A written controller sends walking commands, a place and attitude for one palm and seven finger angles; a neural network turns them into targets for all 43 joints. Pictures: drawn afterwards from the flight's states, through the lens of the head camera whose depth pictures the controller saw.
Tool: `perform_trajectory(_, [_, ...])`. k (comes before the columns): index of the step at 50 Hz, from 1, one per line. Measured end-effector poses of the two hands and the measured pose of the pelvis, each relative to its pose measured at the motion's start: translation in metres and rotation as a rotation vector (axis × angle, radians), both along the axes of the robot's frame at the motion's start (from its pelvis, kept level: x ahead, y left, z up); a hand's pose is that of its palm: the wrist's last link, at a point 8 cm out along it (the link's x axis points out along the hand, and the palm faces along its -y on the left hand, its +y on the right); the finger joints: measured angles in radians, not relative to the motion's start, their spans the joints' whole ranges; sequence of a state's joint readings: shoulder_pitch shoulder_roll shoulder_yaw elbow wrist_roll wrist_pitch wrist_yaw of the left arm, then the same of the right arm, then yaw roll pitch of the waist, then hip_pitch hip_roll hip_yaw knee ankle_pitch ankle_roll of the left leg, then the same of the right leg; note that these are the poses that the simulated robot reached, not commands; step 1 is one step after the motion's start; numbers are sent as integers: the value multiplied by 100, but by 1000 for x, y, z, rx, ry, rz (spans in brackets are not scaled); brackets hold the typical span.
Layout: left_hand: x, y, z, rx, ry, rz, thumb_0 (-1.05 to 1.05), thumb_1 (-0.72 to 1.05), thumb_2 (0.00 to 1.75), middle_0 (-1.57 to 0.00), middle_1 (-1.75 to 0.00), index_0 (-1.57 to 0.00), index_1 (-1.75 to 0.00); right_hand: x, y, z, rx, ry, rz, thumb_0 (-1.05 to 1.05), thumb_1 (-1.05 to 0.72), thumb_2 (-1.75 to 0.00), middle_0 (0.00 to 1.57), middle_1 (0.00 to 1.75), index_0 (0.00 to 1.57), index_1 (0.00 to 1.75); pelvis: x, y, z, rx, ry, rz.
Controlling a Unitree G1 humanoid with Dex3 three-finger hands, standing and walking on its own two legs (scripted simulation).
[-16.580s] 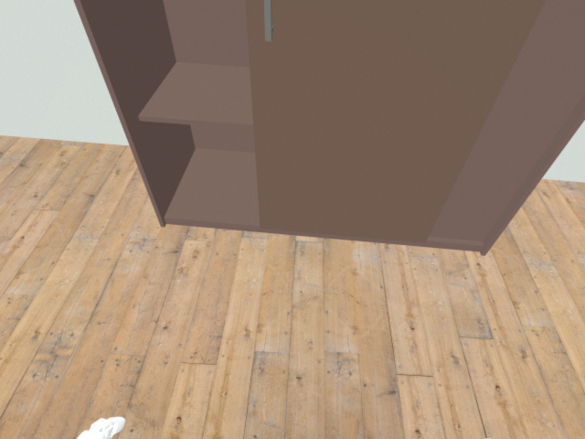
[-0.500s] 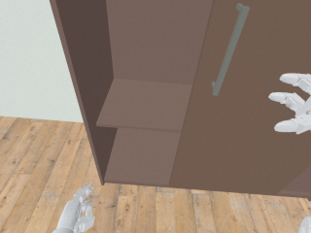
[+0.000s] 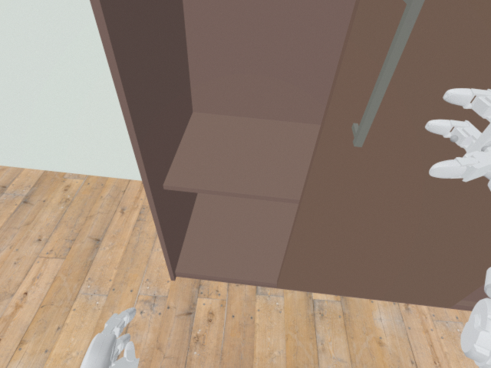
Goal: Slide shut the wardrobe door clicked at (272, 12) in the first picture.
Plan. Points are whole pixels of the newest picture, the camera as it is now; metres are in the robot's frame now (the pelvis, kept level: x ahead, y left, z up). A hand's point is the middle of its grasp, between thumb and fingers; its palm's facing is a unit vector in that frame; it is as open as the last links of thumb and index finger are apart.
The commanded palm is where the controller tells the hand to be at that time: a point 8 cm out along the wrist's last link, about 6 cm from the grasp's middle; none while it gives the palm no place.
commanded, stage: move the hooked fingers beside the handle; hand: right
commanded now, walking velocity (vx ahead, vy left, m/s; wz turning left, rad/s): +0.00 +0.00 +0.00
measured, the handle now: (379, 78) +0.56 -0.19 +0.24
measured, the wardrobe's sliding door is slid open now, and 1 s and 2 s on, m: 0.44 0.44 0.44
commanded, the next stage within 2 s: none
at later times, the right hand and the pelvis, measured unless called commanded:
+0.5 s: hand (428, 117) +0.47 -0.26 +0.22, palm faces +0.05 +1.00 -0.01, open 14.0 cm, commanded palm +0.46 -0.31 +0.22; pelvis +0.00 -0.01 +0.00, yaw +1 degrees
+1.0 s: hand (416, 108) +0.50 -0.25 +0.21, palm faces +0.03 +1.00 -0.01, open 14.0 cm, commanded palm +0.48 -0.30 +0.21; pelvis +0.02 -0.01 -0.01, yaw +2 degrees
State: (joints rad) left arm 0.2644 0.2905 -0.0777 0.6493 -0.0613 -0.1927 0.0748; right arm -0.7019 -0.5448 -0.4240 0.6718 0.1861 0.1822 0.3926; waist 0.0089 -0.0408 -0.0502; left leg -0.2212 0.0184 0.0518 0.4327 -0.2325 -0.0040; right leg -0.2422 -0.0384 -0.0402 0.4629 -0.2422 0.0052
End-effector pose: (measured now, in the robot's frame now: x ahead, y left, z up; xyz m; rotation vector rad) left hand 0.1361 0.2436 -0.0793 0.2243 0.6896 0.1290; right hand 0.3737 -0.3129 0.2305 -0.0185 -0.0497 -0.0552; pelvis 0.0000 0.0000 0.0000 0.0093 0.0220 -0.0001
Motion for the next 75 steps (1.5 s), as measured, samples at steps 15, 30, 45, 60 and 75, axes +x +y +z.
perform_trajectory(15, [-57, 20, -13, 54, 184, 96, 1, 90, 90, -21, -30, -20, -30, 40, -2, -2, -13, 9, 12, -1, 50, -30, 30, 120, 30, 120, 2, -4, -2, 7, 45, 4])
perform_trajectory(30, [-115, 15, -23, 58, 348, 186, 1, 90, 90, -21, -30, -20, -30, 90, 4, -8, -9, 39, 4, -1, 50, -30, 30, 120, 30, 120, 3, -12, -5, 9, 109, 21])
perform_trajectory(45, [-152, 10, -26, 44, 491, 255, 1, 90, 90, -21, -30, -20, -30, 111, 7, -19, 3, 34, 30, -1, 50, -30, 30, 120, 30, 120, 15, -17, -6, 11, 147, 42])
perform_trajectory(60, [-78, 15, -25, 27, 313, 161, 1, 90, 90, -21, -30, -20, -30, 87, 8, -13, 4, 45, -7, -1, 50, -30, 30, 120, 30, 120, 16, -9, -6, 13, 113, 20])
perform_trajectory(75, [-94, 26, -27, 65, 352, 169, 0, 91, 90, -21, -30, -20, -30, 103, 25, -9, 17, 42, 31, -1, 50, -30, 30, 120, 30, 120, 10, -4, -8, 13, 133, 3])
